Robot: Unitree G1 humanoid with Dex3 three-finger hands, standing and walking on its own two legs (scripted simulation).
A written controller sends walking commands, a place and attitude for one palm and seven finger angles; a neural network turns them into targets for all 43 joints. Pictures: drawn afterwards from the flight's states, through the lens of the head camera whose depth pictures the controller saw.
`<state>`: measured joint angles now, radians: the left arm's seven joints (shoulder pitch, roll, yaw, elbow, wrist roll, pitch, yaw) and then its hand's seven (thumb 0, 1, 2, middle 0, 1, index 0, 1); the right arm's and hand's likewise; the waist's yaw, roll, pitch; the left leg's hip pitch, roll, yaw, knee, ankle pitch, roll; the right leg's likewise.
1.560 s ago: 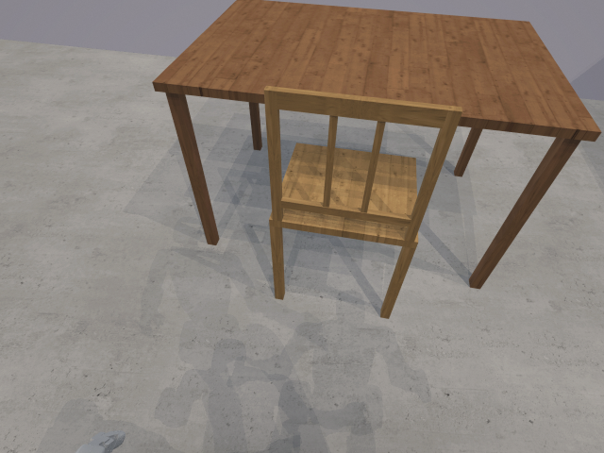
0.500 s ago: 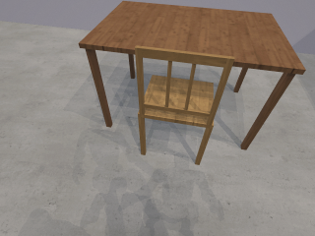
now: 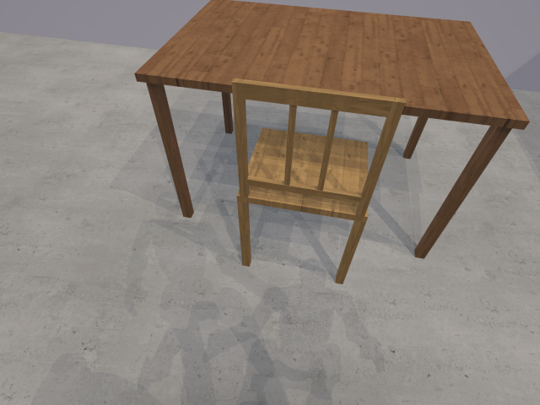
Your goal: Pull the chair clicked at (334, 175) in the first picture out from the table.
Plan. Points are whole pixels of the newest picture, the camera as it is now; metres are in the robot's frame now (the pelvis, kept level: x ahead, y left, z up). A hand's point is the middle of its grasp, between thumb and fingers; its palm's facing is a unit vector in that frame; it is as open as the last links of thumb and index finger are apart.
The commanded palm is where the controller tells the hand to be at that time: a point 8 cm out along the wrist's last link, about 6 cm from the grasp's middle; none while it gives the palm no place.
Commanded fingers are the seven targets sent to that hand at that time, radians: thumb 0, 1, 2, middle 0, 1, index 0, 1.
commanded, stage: turn to face it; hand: left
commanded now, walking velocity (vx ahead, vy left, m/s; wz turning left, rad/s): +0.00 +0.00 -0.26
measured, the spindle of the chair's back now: (289, 148) +0.79 -0.01 -0.10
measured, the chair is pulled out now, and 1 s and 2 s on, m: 0.00 0.00 0.00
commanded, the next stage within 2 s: take the last steps up to it in 0.26 s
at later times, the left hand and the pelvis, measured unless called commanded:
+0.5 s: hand out of the picture +0.07 +0.20 -0.18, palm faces -0.10 -0.97 -0.24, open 7.4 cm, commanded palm none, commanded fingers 0.00 0.90 0.90 -0.20 -0.30 -0.20 -0.30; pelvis +0.00 +0.00 -0.01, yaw -6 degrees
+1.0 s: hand out of the picture +0.06 +0.10 -0.18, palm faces -0.07 -0.99 -0.13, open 7.4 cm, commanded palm none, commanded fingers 0.00 0.90 0.90 -0.20 -0.30 -0.20 -0.30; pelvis +0.12 -0.06 -0.01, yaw -10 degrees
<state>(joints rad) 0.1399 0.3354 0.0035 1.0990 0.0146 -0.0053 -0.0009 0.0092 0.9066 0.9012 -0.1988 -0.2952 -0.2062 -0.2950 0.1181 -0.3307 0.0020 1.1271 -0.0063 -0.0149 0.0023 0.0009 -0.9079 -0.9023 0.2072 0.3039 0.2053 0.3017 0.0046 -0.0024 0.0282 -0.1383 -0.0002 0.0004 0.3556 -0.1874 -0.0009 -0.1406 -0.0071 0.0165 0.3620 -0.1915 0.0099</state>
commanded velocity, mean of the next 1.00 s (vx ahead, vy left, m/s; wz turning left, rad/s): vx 0.20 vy -0.05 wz -0.15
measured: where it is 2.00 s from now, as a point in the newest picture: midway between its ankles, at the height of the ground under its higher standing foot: (300, 399)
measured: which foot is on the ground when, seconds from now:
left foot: down 0.00-0.66, up 0.68-1.00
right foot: down 0.00-1.00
